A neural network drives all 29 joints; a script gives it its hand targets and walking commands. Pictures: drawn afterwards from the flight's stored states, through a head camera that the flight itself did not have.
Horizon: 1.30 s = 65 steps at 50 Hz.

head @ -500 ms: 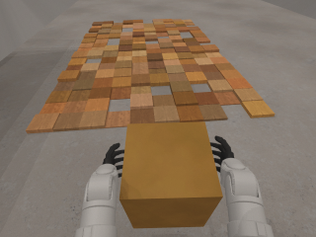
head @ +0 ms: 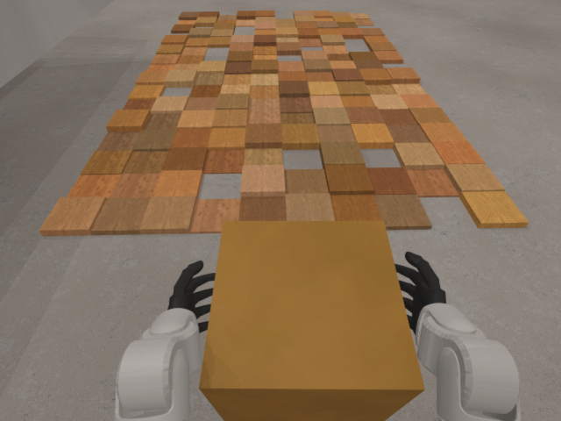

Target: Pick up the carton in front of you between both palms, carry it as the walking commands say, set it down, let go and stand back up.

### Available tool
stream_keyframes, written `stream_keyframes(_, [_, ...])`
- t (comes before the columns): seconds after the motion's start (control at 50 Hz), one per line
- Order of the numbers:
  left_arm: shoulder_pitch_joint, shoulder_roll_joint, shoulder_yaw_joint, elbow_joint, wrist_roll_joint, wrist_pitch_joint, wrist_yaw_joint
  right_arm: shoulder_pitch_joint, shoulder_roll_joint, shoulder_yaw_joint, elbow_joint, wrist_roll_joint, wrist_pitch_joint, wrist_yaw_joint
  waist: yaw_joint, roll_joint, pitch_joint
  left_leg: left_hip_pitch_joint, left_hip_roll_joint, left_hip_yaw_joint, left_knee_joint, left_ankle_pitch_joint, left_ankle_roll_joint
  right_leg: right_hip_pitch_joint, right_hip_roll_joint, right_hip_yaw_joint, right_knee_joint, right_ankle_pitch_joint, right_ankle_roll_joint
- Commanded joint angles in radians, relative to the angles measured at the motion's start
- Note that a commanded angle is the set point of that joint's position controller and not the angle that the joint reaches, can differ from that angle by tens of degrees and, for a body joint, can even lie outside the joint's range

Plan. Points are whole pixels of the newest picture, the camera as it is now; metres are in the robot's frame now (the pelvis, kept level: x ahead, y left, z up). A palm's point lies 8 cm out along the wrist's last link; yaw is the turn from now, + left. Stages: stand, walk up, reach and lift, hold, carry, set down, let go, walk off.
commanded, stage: carry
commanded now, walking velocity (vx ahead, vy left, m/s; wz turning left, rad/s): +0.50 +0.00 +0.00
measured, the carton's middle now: (302, 332) +0.26 +0.00 +0.02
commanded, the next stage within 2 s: none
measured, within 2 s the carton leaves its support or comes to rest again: neither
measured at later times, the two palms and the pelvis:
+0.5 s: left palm (223, 154) +0.59 +0.15 +0.09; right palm (381, 154) +0.56 -0.14 +0.11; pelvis +0.33 +0.02 +0.00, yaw -4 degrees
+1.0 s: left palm (239, 81) +0.95 +0.16 +0.08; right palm (350, 81) +0.94 -0.14 +0.09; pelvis +0.70 +0.02 -0.01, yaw -4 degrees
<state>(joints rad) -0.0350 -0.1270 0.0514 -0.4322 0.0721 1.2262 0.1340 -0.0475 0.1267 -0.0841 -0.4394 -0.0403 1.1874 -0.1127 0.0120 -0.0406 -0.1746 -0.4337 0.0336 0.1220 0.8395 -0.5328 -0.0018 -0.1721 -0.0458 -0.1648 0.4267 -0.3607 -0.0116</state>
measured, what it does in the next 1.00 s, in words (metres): walks ahead: left foot, then right foot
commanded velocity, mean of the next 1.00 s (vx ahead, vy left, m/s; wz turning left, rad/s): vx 0.50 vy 0.00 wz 0.00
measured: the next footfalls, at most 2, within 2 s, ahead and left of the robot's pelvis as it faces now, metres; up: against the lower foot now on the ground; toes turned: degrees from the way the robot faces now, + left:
left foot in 0.12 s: +0.21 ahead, +0.11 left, +0.00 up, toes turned +8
right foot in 0.60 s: +0.57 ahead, -0.11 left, +0.00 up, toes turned -14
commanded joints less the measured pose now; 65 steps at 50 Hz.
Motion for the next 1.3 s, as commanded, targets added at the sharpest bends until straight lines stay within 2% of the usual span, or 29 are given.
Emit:
stream_keyframes(0.0, [-0.54,-0.815,-0.684,-0.21,-0.403,-0.013,-0.171,-0.374,0.853,0.657,-0.065,0.285,0.02,0.13,0.01,-0.166,-0.108,-0.107,-0.031,0.063,-0.255,0.244,0.025,0.251,-0.216,0.19,-0.162,0.416,-0.096])
stream_keyframes(0.06, [-0.518,-0.749,-0.697,-0.171,-0.393,-0.002,-0.167,-0.295,0.792,0.607,-0.009,0.229,0.034,0.113,-0.012,-0.043,-0.11,0.366,-0.061,0.169,-0.359,0.358,0.038,-0.041,-0.152,0.028,0.053,0.435,-0.04])
stream_keyframes(0.08, [-0.549,-0.699,-0.687,-0.216,-0.387,0.006,-0.164,-0.265,0.8,0.583,0.048,0.228,0.035,0.108,-0.038,0.089,-0.143,0.528,0.043,0.02,-0.424,0.267,0.079,-0.181,-0.113,-0.036,0.272,0.386,-0.008])
stream_keyframes(0.1, [-0.59,-0.697,-0.712,-0.26,-0.409,0.017,-0.168,-0.247,0.771,0.564,-0.005,0.2,0.028,0.104,-0.054,0.448,-0.206,0.692,0.279,-0.422,-0.541,0.089,0.149,-0.395,0.011,-0.036,0.53,-0.001,0.058])
stream_keyframes(0.12, [-0.577,-0.707,-0.696,-0.209,-0.418,0.028,-0.174,-0.321,0.796,0.572,-0.025,0.235,0.042,0.099,-0.043,0.285,-0.161,0.636,0.392,-0.669,-0.65,0.141,0.218,-0.513,0.031,0.081,0.756,-0.125,0.031])
stream_keyframes(0.2, [-0.48,-0.816,-0.633,-0.113,-0.369,0.012,-0.19,-0.43,0.917,0.684,-0.063,0.314,0.048,0.136,-0.027,0.035,-0.142,0.523,0.332,-0.369,-0.611,0.541,0.127,-0.534,-0.104,0.154,0.734,0.039,-0.025])
stream_keyframes(0.24, [-0.468,-0.836,-0.633,-0.096,-0.334,-0.012,-0.187,-0.407,0.924,0.698,-0.036,0.316,0.029,0.151,-0.023,0.143,-0.12,0.484,0.28,-0.257,-0.634,0.605,0.1,-0.516,-0.077,0.109,0.653,0.093,0.001])
stream_keyframes(0.32, [-0.44,-0.847,-0.637,-0.151,-0.27,-0.059,-0.165,-0.474,0.932,0.777,-0.132,0.387,0.007,0.19,-0.031,0.088,-0.068,0.502,0.245,-0.131,-0.649,0.66,0.129,-0.543,-0.056,0.044,0.445,0.217,0.01])
stream_keyframes(0.46, [-0.492,-0.751,-0.652,-0.198,-0.308,-0.004,-0.145,-0.315,0.758,0.645,-0.02,0.309,0.031,0.17,-0.029,0.289,0.034,0.482,0.192,0.057,-0.616,0.862,0.097,-0.321,0.012,-0.102,0.122,0.323,-0.023])
stream_keyframes(0.52, [-0.436,-0.794,-0.66,-0.171,-0.351,-0.007,-0.164,-0.349,0.819,0.682,-0.106,0.317,0.035,0.169,-0.002,0.168,-0.113,0.434,0.152,0.121,-0.285,1.092,0.051,-0.01,0.111,-0.17,0.065,0.284,-0.036])
stream_keyframes(0.54, [-0.45,-0.771,-0.652,-0.157,-0.318,-0.008,-0.162,-0.359,0.798,0.659,-0.055,0.292,0.041,0.164,0.026,0.1,-0.177,0.282,0.107,0.114,-0.046,0.857,0.013,0.236,-0.008,-0.037,0.021,0.21,-0.059])
stream_keyframes(0.56, [-0.408,-0.772,-0.638,-0.118,-0.32,-0.002,-0.17,-0.312,0.767,0.638,-0.09,0.273,0.042,0.164,0.022,-0.113,-0.256,-0.03,0.004,0.091,0.275,0.541,-0.013,0.43,-0.277,0.432,-0.016,0.096,-0.189])
stream_keyframes(0.58, [-0.42,-0.814,-0.684,-0.137,-0.352,-0.014,-0.176,-0.331,0.797,0.662,-0.115,0.28,0.041,0.164,0.019,-0.205,-0.282,-0.227,-0.072,-0.012,0.471,0.082,0.002,0.499,-0.395,0.713,-0.155,0.177,-0.303])
stream_keyframes(0.62, [-0.456,-0.88,-0.719,-0.144,-0.357,-0.035,-0.188,-0.334,0.87,0.666,-0.063,0.283,0.014,0.18,0.026,-0.041,-0.186,-0.312,0.044,-0.121,0.568,0.076,0.035,0.373,-0.366,0.517,-0.103,0.525,-0.266])
stream_keyframes(0.66, [-0.508,-0.96,-0.739,-0.208,-0.405,-0.065,-0.2,-0.322,0.95,0.674,-0.055,0.278,-0.017,0.178,0.012,0.066,-0.23,-0.237,0.099,-0.175,0.324,0.164,0.05,0.302,-0.333,0.363,-0.127,0.411,-0.181])
stream_keyframes(0.68, [-0.459,-0.967,-0.724,-0.16,-0.39,-0.073,-0.209,-0.335,0.97,0.7,-0.102,0.27,-0.03,0.181,0.008,-0.002,-0.223,-0.155,0.103,-0.129,0.177,0.166,0.046,0.245,-0.299,0.269,-0.15,0.4,-0.126])
stream_keyframes(0.76, [-0.424,-0.898,-0.703,-0.178,-0.369,-0.106,-0.224,-0.259,0.965,0.717,-0.033,0.24,-0.059,0.171,0.006,-0.169,-0.124,0.058,0.048,-0.001,-0.243,0.209,0.031,0.04,-0.25,0.062,-0.212,0.167,-0.112])
stream_keyframes(0.86, [-0.421,-0.776,-0.698,-0.215,-0.342,-0.093,-0.192,-0.268,0.879,0.695,-0.063,0.272,-0.058,0.162,-0.01,-0.027,-0.126,0.328,-0.011,0.143,-0.394,0.435,0.029,-0.041,-0.156,-0.053,0.035,0.117,-0.036])
stream_keyframes(0.88, [-0.467,-0.74,-0.706,-0.199,-0.343,-0.084,-0.179,-0.273,0.819,0.683,-0.05,0.27,-0.046,0.161,-0.031,0.08,-0.141,0.452,0.062,0.054,-0.399,0.306,0.063,-0.13,-0.123,-0.089,0.21,0.17,-0.011])
stream_keyframes(0.9, [-0.483,-0.708,-0.669,-0.187,-0.341,-0.078,-0.171,-0.358,0.763,0.697,-0.098,0.272,-0.044,0.145,-0.062,0.299,-0.145,0.578,0.286,-0.327,-0.547,0.19,0.138,-0.367,-0.019,-0.092,0.515,-0.002,0.04])
stream_keyframes(0.92, [-0.477,-0.69,-0.656,-0.173,-0.355,-0.057,-0.164,-0.367,0.725,0.657,-0.079,0.28,-0.032,0.132,-0.063,0.363,-0.163,0.648,0.389,-0.553,-0.619,0.22,0.221,-0.534,0.031,0.006,0.697,-0.206,0.053])
stream_keyframes(0.94, [-0.577,-0.646,-0.668,-0.188,-0.349,-0.047,-0.162,-0.395,0.717,0.649,-0.061,0.262,-0.025,0.121,-0.075,0.242,-0.065,0.612,0.458,-0.611,-0.587,0.331,0.282,-0.645,-0.029,0.081,0.784,-0.236,0.016])
stream_keyframes(0.98, [-0.616,-0.624,-0.636,-0.119,-0.37,-0.044,-0.149,-0.505,0.691,0.648,-0.063,0.294,-0.009,0.096,-0.082,0.05,-0.089,0.559,0.374,-0.465,-0.544,0.505,0.247,-0.653,-0.056,0.13,0.812,-0.194,-0.018])
stream_keyframes(1.02, [-0.693,-0.599,-0.595,-0.084,-0.345,-0.049,-0.12,-0.681,0.678,0.671,-0.068,0.36,-0.008,0.09,-0.074,0.134,-0.13,0.529,0.322,-0.327,-0.557,0.467,0.176,-0.608,-0.07,0.127,0.725,-0.043,-0.022])
stream_keyframes(1.1, [-0.867,-0.498,-0.48,-0.014,-0.282,-0.051,-0.049,-0.889,0.608,0.644,0.062,0.388,0.011,0.066,-0.069,0.197,-0.09,0.334,0.273,-0.13,-0.624,0.258,0.164,-0.443,-0.061,0.083,0.406,0.091,-0.031])
stream_keyframes(1.2, [-1.045,-0.395,-0.328,0.151,-0.275,-0.016,0.011,-1.053,0.517,0.5,0.227,0.364,0.026,-0.011,0.018,0.127,-0.14,0.271,0.15,0.091,-0.321,0.495,0.05,-0.068,0.035,-0.056,0.098,0.266,-0.047])
stream_keyframes(1.22, [-1.09,-0.368,-0.273,0.227,-0.256,-0.005,0.014,-1.091,0.508,0.456,0.284,0.337,0.037,-0.019,0.048,0.055,-0.198,0.203,0.114,0.107,-0.099,0.532,0.018,0.074,0.001,0.012,0.051,0.315,-0.062])
stream_keyframes(1.26, [-1.187,-0.37,-0.273,0.276,-0.286,-0.006,0.017,-1.12,0.519,0.388,0.39,0.28,0.06,-0.045,0.069,-0.283,-0.313,-0.16,-0.046,0.017,0.33,-0.028,-0.036,0.395,-0.351,0.543,0.042,0.874,-0.251])
stream_keyframes(1.28, [-1.222,-0.448,-0.262,0.323,-0.31,0.0,0.01,-1.191,0.534,0.355,0.392,0.278,0.057,-0.053,0.046,-0.233,-0.331,-0.202,-0.029,-0.059,0.401,-0.062,-0.01,0.404,-0.344,0.531,0.039,1.044,-0.255])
